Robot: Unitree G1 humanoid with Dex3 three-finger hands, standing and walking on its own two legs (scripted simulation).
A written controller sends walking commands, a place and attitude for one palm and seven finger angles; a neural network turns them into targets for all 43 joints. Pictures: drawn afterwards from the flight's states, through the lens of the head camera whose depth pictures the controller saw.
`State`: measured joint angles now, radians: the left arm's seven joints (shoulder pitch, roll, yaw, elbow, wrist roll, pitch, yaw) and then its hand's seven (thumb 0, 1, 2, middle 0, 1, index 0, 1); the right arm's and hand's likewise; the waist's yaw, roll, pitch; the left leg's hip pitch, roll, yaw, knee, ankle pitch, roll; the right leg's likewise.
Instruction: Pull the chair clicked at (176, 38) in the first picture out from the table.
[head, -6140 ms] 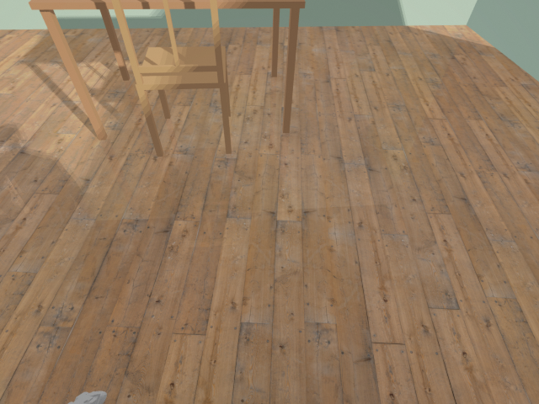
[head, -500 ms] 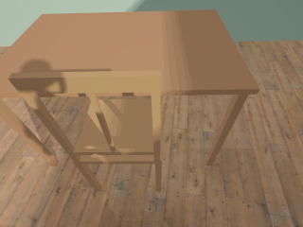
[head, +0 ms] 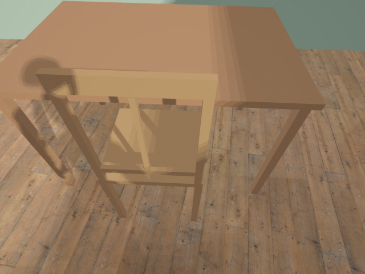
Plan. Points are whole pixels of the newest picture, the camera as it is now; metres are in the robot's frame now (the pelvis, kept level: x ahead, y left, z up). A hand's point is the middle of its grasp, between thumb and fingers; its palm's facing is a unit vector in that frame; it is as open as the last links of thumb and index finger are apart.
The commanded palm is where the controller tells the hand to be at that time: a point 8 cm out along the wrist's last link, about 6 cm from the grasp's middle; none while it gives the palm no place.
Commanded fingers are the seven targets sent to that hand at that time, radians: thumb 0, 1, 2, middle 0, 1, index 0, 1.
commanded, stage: come to a stop and stand still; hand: left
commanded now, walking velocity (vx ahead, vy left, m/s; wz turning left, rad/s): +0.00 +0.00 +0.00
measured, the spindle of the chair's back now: (141, 138) +0.49 +0.17 -0.06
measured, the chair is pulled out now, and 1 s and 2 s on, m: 0.00 0.00 0.00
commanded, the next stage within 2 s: look again from close up in 0.36 s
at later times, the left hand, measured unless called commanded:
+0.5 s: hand out of the picture -0.01 +0.16 -0.17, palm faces +0.00 -0.98 -0.20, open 7.4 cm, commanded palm none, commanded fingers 0.00 0.90 0.90 -0.20 -0.30 -0.20 -0.30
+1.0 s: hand out of the picture +0.01 +0.16 -0.18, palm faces +0.01 -0.98 -0.18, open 7.4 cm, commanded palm none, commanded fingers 0.00 0.90 0.90 -0.20 -0.30 -0.20 -0.30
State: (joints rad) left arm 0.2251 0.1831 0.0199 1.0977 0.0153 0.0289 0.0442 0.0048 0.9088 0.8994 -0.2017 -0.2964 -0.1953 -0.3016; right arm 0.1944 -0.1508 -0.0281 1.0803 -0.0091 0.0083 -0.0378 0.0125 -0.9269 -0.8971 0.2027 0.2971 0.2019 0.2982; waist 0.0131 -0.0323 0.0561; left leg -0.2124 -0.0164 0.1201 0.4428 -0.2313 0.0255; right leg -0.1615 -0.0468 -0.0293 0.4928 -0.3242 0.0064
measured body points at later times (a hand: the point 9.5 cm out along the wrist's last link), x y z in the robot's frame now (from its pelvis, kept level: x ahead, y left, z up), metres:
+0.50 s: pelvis -0.02 -0.01 +0.00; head +0.00 -0.01 +0.45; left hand -0.01 +0.21 -0.16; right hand -0.02 -0.23 -0.16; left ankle +0.00 +0.11 -0.74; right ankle -0.04 -0.11 -0.74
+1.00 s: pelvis +0.01 -0.01 +0.00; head +0.03 +0.00 +0.45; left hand +0.01 +0.21 -0.16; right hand +0.04 -0.23 -0.15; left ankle +0.00 +0.11 -0.74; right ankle -0.04 -0.11 -0.74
